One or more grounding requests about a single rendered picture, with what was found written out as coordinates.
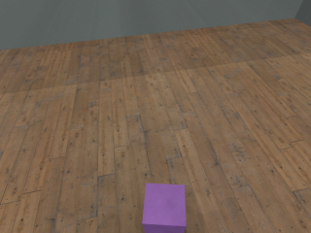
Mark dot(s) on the carton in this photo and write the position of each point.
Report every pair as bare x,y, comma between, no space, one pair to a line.
164,208

